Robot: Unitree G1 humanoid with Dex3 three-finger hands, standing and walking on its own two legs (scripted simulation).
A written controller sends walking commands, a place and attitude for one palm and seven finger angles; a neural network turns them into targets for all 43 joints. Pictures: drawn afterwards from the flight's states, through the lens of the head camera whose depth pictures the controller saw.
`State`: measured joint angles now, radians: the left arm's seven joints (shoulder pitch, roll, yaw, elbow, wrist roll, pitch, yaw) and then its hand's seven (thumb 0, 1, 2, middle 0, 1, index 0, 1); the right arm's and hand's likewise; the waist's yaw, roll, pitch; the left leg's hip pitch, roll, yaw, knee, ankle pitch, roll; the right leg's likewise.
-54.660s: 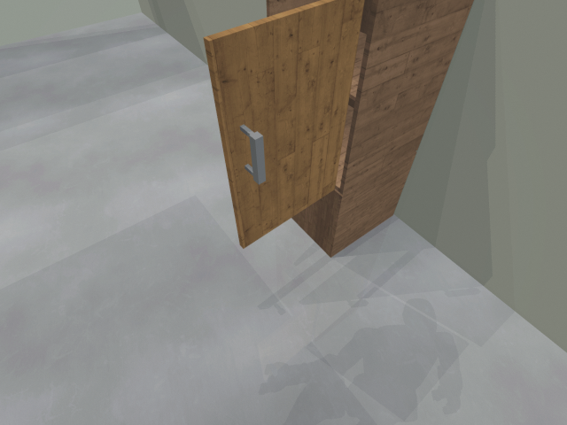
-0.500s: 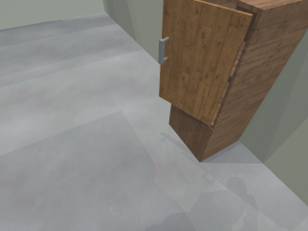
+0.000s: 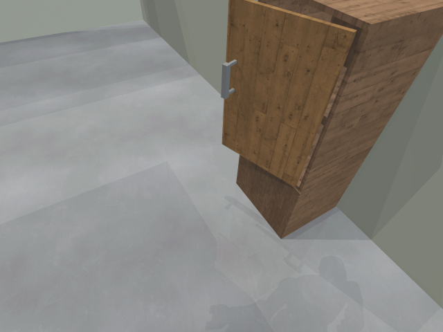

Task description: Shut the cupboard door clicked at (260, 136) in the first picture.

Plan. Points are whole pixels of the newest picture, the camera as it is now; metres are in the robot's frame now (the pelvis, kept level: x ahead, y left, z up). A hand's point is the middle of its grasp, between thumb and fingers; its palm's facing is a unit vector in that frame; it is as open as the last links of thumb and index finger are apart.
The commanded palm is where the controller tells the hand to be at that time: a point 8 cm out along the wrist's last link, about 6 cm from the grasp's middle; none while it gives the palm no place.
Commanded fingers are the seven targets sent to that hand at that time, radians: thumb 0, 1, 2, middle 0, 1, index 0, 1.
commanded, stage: look to check the result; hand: left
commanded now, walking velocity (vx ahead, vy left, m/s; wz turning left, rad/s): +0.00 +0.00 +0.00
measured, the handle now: (229, 79) +0.90 +0.01 +0.00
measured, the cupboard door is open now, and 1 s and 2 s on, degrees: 19 19 19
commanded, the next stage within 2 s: walk to a spot facing it in 0.46 s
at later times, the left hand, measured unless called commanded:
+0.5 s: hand out of the picture +0.06 +0.23 -0.17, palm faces -0.01 -0.96 -0.29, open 7.3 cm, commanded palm none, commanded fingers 0.00 0.90 0.90 -0.20 -0.30 -0.20 -0.30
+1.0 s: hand out of the picture +0.03 +0.23 -0.20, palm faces +0.17 -0.96 -0.23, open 7.3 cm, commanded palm none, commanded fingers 0.00 0.90 0.90 -0.20 -0.30 -0.20 -0.30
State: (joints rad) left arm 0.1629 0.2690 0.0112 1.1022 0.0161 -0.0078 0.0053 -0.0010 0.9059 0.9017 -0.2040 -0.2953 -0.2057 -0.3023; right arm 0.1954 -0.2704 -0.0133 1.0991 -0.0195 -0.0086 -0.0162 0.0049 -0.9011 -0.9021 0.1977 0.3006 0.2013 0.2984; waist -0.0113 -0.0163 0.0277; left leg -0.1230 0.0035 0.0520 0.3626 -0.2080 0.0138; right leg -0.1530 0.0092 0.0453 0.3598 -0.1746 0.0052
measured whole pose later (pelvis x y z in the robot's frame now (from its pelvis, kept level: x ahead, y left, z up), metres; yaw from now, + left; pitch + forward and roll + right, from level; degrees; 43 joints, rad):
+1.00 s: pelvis +0.00 +0.02 -0.02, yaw +9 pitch -2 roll +0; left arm 0.18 0.24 0.05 1.00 0.02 0.05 0.03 0.00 0.91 0.90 -0.20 -0.30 -0.21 -0.30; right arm 0.24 -0.19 -0.04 1.00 -0.03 0.04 0.00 0.00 -0.90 -0.90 0.20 0.30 0.20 0.30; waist -0.02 -0.05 0.10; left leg -0.27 -0.03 0.02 0.61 -0.29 0.04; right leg -0.30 -0.07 -0.05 0.77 -0.43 0.03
